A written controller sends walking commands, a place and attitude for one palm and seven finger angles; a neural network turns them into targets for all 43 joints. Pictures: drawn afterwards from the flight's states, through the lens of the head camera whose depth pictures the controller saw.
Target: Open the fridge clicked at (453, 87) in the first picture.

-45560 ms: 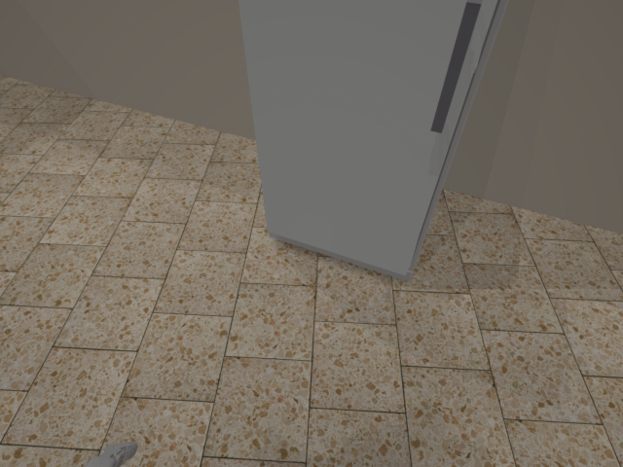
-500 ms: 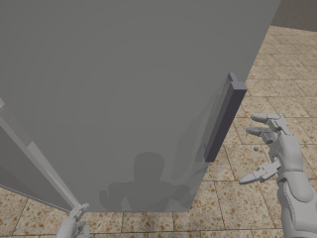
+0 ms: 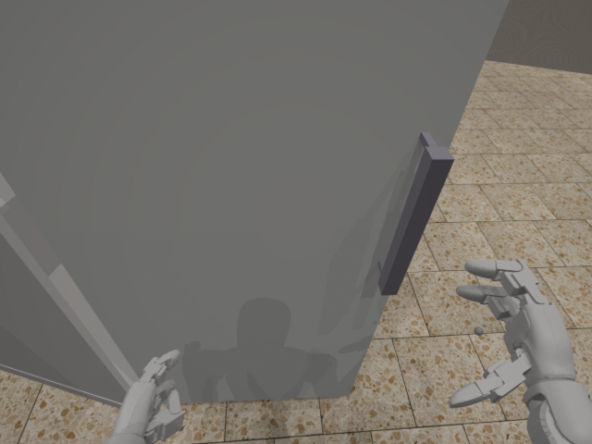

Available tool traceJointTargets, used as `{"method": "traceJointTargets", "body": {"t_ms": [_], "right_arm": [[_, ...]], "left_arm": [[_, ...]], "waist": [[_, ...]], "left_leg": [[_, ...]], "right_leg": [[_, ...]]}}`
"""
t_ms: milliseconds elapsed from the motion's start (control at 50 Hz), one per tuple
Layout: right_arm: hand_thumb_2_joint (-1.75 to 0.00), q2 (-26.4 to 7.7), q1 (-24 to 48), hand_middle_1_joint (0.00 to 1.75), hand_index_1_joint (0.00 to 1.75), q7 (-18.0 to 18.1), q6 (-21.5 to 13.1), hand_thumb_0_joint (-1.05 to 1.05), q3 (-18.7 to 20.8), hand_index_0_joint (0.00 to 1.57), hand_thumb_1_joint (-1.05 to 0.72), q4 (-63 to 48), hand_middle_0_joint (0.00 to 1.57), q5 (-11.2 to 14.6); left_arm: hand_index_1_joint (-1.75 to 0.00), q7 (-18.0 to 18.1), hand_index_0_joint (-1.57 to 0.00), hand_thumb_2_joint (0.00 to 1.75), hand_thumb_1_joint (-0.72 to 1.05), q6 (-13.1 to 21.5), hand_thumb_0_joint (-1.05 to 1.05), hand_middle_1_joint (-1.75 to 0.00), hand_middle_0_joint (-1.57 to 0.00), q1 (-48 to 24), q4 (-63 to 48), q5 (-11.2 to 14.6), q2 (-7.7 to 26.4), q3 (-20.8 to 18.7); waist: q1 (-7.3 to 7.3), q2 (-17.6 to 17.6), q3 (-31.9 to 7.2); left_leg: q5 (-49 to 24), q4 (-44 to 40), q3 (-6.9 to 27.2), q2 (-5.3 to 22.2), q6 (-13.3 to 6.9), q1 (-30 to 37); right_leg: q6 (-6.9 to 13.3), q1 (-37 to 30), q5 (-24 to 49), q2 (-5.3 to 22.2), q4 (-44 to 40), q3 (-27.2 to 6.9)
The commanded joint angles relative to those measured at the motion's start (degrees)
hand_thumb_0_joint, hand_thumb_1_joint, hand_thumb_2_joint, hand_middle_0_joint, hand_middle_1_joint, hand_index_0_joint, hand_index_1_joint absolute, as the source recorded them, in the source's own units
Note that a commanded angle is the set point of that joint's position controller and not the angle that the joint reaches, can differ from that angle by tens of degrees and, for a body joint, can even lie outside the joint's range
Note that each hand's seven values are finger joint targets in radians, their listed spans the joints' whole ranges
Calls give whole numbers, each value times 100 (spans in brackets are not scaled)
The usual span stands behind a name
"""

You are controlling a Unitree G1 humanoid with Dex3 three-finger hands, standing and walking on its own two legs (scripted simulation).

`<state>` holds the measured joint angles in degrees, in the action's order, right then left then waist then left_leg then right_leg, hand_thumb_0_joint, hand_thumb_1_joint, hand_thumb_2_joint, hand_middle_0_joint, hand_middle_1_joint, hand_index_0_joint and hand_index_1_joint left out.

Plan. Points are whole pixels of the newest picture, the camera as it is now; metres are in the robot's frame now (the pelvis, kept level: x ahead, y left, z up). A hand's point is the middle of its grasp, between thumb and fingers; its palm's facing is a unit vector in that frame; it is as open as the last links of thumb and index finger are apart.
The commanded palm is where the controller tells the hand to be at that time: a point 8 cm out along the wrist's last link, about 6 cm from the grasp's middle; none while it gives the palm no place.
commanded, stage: slip the hand off the handle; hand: right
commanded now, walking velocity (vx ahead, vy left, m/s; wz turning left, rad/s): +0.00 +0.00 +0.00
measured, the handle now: (404, 222) +0.40 -0.14 +0.12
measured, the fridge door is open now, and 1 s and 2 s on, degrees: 72 72 72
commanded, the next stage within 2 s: draw the hand back to the body in 0.18 s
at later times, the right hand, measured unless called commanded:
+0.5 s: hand (499, 326) +0.23 -0.21 +0.13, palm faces +0.12 +0.99 -0.06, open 14.7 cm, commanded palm +0.19 -0.26 +0.13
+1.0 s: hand (550, 340) +0.21 -0.25 +0.14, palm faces +0.36 +0.88 -0.30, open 13.6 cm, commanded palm +0.16 -0.29 +0.16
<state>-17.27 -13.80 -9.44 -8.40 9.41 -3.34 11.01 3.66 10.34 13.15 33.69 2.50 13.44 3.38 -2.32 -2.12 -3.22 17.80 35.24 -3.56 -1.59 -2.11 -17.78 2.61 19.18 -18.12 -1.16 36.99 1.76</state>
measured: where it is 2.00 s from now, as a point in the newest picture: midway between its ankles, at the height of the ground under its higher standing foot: outside the picture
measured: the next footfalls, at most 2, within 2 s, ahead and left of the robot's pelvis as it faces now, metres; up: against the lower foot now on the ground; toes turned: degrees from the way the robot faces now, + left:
none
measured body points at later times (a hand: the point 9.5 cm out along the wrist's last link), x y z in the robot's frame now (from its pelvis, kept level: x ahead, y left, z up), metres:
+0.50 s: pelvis +0.01 +0.01 +0.00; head -0.02 +0.02 +0.45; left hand +0.19 +0.23 -0.07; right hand +0.22 -0.27 +0.13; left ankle +0.01 +0.10 -0.72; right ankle +0.02 -0.09 -0.72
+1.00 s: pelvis +0.01 +0.00 +0.01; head -0.01 +0.01 +0.46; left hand +0.21 +0.21 -0.06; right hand +0.18 -0.29 +0.16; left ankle +0.01 +0.10 -0.72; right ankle +0.02 -0.09 -0.72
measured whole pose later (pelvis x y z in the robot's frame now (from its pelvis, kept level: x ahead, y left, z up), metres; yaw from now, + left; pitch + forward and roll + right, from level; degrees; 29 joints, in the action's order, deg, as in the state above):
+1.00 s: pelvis +0.01 +0.00 +0.01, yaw -1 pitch -3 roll +1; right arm -18.9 -23.8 3.2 -1.2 14.3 -19.9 7.2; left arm 4.3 12.0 12.3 35.7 1.1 13.4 3.3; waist -3.9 -3.3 -0.8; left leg 16.5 29.9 -4.2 -1.1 -1.8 -10.8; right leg 2.8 12.7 -16.8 -1.9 32.1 0.8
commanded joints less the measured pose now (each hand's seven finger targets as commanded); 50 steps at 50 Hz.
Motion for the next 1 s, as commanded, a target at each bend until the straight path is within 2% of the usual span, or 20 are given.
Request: {"method": "traceJointTargets", "body": {"t_ms": [0, 40, 120, 140, 220, 280, 300, 340, 380, 400, 440, 520, 580, 680, 780, 800, 840, 860, 900, 980], "right_arm": [[-20, -966, 689, 115, 115, 84, -689, 0, 715, 25, 55, -1770, 25, 114], [-20, -930, 521, 115, 115, 71, -723, 0, 660, 25, 55, -1831, 25, 101], [-20, -1121, 587, 115, 115, -70, -655, 0, 813, 25, 55, -1551, 25, 184], [-20, -1005, 566, 115, 115, -126, -639, 0, 735, 25, 55, -1485, 25, 239], [-20, -985, 834, 115, 115, -222, -653, 0, 634, 25, 55, -1629, 25, 306], [-20, -1050, 612, 115, 115, -222, -706, 0, 764, 25, 55, -1658, 25, 326], [-20, -646, 649, 115, 115, -333, -248, 0, 1151, 25, 55, -1223, 25, 1278], [-20, -1027, 823, 115, 115, -389, 84, 0, 1405, 25, 55, -1531, 25, 1298], [-20, -1164, 689, 115, 115, -321, 279, 0, 1323, 25, 55, -1760, 25, 1027], [-20, -1040, 542, 115, 115, -264, 320, 0, 1141, 25, 55, -1937, 25, 856], [-20, -936, 161, 115, 115, -185, 441, 0, 1028, 25, 55, -1906, 25, 685], [-20, -964, 163, 115, 115, -288, 600, 0, 1222, 25, 55, -2037, 25, 869], [-20, -862, 192, 115, 115, -365, 690, 0, 1161, 25, 55, -2314, 25, 963], [-20, -919, 280, 115, 115, -257, 716, 0, 1105, 25, 55, -2701, 25, 839], [-29, -1095, 215, 104, 104, -290, 803, 0, 1341, 24, 37, -2651, 24, 858], [-31, -1829, 491, 102, 102, 606, 554, 0, 1550, 24, 33, -2975, 24, -86], [-34, -1040, -167, 98, 98, 1079, 510, 0, 1075, 24, 26, -2601, 24, -233], [-36, -958, -357, 96, 96, 1182, 479, 0, 977, 24, 22, -2630, 24, -315], [-39, -942, -436, 92, 92, 1339, 361, 0, 878, 24, 15, -2881, 24, -415], [-46, -1122, -473, 83, 83, 1544, 194, 0, 978, 23, 1, -3124, 23, -548]], "left_arm": [[-30, 41, -20, 90, 90, 469, 0, -30, -20, -678, -924, -16, 670, -320], [-30, 25, -20, 90, 90, 498, 0, -30, -20, -628, -887, -21, 681, -310], [-30, 91, -20, 90, 90, 528, 0, -30, -20, -569, -760, 5, 772, -340], [-30, 99, -20, 90, 90, 546, 0, -30, -20, -574, -778, 22, 755, -340], [-30, 166, -20, 90, 90, 660, 0, -30, -20, -618, -780, 52, 771, -347], [-30, 159, -20, 90, 90, 744, 0, -30, -20, -554, -786, 40, 762, -366], [-30, 246, -20, 90, 90, 838, 0, -30, -20, -754, -776, 177, 743, -317], [-30, 344, -20, 90, 90, 926, 0, -30, -20, -763, -721, 182, 746, -293], [-30, 328, -20, 90, 90, 958, 0, -30, -20, -707, -748, 156, 724, -277], [-30, 289, -20, 90, 90, 975, 0, -30, -20, -666, -794, 142, 694, -277], [-30, 220, -20, 90, 90, 944, 0, -30, -20, -590, -806, 107, 681, -280], [-30, 218, -20, 90, 90, 907, 0, -30, -20, -626, -787, 121, 754, -292], [-30, 233, -20, 90, 90, 939, 0, -30, -20, -623, -826, 139, 749, -280], [-30, 255, -20, 90, 90, 980, 0, -30, -20, -602, -807, 129, 738, -267], [-30, 284, -20, 90, 90, 960, 0, -30, -20, -650, -734, 123, 743, -237], [-30, 250, -20, 90, 90, 828, 0, -30, -20, -840, -733, -62, 693, -288], [-30, 188, -20, 90, 90, 692, 0, -30, -20, -777, -689, -112, 649, -272], [-30, 153, -20, 90, 90, 603, 0, -30, -20, -754, -699, -111, 622, -271], [-30, 114, -20, 90, 90, 506, 0, -30, -20, -768, -700, -123, 603, -287], [-30, 94, -20, 90, 90, 383, 0, -30, -20, -814, -700, -159, 623, -331]], "waist": [[-10, -72, -621], [28, -224, -529], [138, 80, -293], [138, 163, -256], [150, 106, -446], [46, 54, -701], [-32, 212, -995], [-106, 76, -1082], [-142, -24, -849], [-132, -158, -751], [-134, -42, -528], [-96, 210, -406], [-76, -54, -555], [-57, -123, -542], [-77, 11, -434], [-233, -132, -24], [-115, 22, 219], [-133, -81, 98], [-112, -399, -92], [-112, -131, -320]], "left_leg": [[-450, -622, 254, 94, 72, -53], [-514, -602, 261, 116, 61, -100], [-308, -698, 357, 144, 121, -229], [-258, -733, 406, 172, 143, -235], [43, -751, 467, 192, 164, -252], [-314, -633, 448, 210, 157, -93], [-243, -806, 471, 270, 167, 300], [-497, -853, 477, 300, 201, 498], [-902, -753, 380, 283, 171, 419], [-1109, -677, 292, 258, 148, 337], [-1387, -614, 216, 231, 128, 265], [-1214, -719, 186, 179, 144, 225], [-1130, -719, 164, 170, 143, 184], [-938, -708, 82, 147, 109, 106], [-957, -766, 66, 161, 104, 183], [-732, -1106, 395, 272, 42, 255], [-627, -1107, 305, 337, 16, 210], [-637, -1070, 286, 337, 16, 340], [-699, -1081, 291, 353, 24, 459], [-816, -1169, 295, 343, 40, 728]], "right_leg": [[-89, -302, 603, 117, -536, -342], [-87, -263, 646, 102, -472, -339], [-61, -43, 462, 105, -355, -338], [-60, 32, 423, 83, -327, -318], [-46, -24, 276, 76, -276, -341], [-52, -53, 512, 67, -252, -336], [-98, -67, 366, 63, -363, -368], [-82, -197, 546, 80, -421, -365], [-61, -229, 862, 95, -520, -383], [-62, -309, 1035, 97, -555, -363], [-64, -291, 1255, 120, -573, -372], [-70, -349, 1113, 142, -576, -400], [-88, -534, 1073, 119, -605, -409], [-110, -699, 1021, 146, -694, -523], [-114, -664, 1027, 144, -740, -549], [-67, -476, 875, 162, -839, -584], [-96, -509, 729, 195, -916, -598], [-104, -625, 763, 234, -986, -618], [-113, -882, 806, 250, -1080, -581], [-93, -1068, 975, 278, -1233, -550]]}}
